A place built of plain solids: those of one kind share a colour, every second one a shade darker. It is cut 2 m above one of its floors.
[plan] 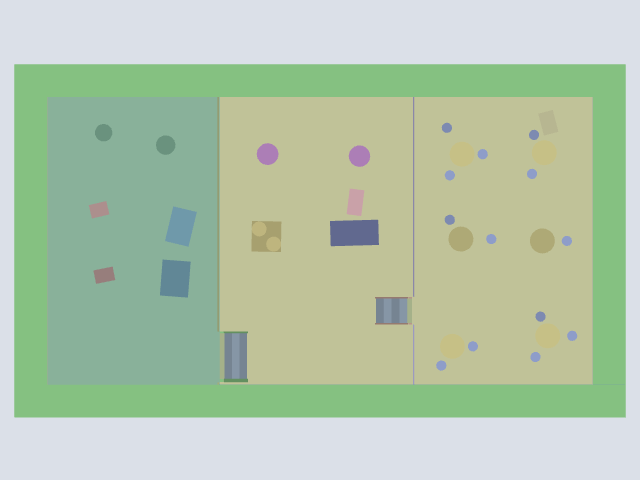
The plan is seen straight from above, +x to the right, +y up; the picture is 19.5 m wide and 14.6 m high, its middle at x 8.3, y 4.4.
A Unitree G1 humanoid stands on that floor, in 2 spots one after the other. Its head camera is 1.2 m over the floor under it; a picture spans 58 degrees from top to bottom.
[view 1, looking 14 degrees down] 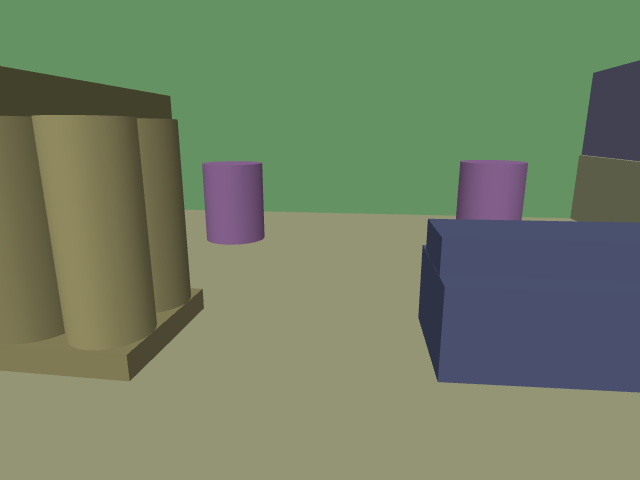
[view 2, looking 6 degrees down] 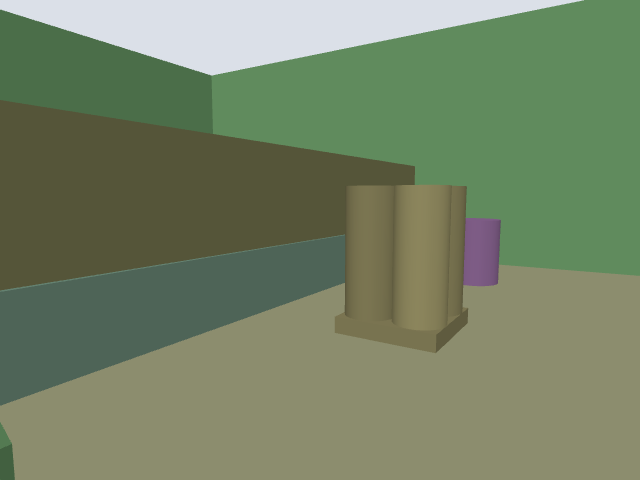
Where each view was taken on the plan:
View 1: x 8.28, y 2.25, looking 97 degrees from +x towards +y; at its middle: floor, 4.96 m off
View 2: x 8.05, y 0.87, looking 122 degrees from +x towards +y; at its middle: floor_zta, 5.31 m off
